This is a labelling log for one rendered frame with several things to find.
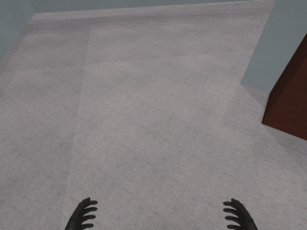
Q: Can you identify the right robot hand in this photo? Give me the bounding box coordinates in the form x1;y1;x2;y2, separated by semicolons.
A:
223;198;258;230

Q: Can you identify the pedestal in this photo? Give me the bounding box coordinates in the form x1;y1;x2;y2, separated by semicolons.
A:
261;34;307;141

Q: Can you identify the left robot hand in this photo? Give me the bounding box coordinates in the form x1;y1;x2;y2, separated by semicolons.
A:
64;197;98;230

